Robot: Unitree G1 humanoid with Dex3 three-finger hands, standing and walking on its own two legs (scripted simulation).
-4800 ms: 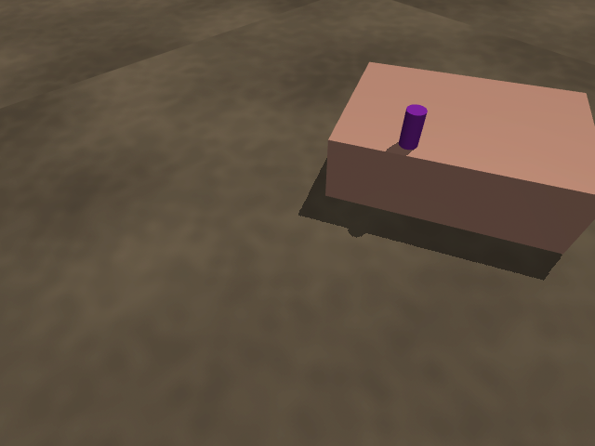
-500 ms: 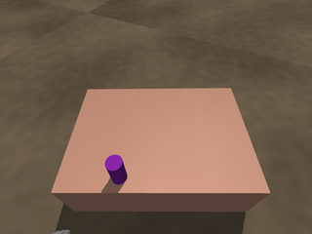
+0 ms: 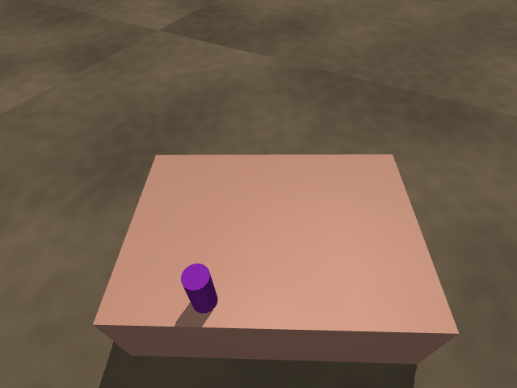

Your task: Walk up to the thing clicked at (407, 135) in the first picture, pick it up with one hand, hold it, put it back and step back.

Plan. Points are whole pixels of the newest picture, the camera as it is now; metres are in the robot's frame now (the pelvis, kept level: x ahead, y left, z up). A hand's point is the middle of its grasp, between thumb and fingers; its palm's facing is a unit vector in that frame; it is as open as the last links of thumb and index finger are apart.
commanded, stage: walk up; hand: left
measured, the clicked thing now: (200, 289) +0.44 +0.21 -0.37
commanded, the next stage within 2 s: stand in 0.02 s
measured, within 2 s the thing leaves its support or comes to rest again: neither
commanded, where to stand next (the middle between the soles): +0.06 +0.01 m, yaw -2 degrees
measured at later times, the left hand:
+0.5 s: hand out of the picture +0.10 +0.24 -0.15, palm faces -0.01 -0.94 -0.34, open 7.4 cm
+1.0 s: hand out of the picture +0.09 +0.24 -0.15, palm faces -0.01 -0.94 -0.35, open 7.4 cm
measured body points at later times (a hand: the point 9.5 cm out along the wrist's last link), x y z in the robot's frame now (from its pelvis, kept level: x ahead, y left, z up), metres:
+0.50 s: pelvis +0.01 -0.01 +0.00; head +0.02 -0.01 +0.45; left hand +0.10 +0.29 -0.13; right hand +0.09 -0.31 -0.13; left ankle +0.00 +0.13 -0.75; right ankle +0.04 -0.14 -0.75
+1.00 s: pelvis +0.02 -0.01 +0.00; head +0.03 -0.02 +0.45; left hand +0.09 +0.29 -0.13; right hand +0.10 -0.32 -0.14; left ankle +0.00 +0.13 -0.75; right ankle +0.04 -0.14 -0.75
